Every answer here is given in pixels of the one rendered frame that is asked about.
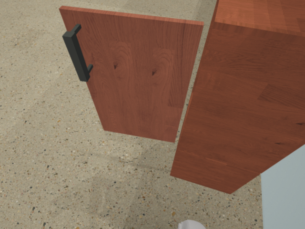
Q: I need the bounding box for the handle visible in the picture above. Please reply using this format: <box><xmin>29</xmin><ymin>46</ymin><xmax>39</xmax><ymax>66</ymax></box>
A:
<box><xmin>62</xmin><ymin>24</ymin><xmax>93</xmax><ymax>82</ymax></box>

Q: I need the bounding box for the cupboard door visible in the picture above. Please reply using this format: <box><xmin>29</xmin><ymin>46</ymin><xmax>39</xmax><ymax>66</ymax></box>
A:
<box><xmin>59</xmin><ymin>6</ymin><xmax>204</xmax><ymax>143</ymax></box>

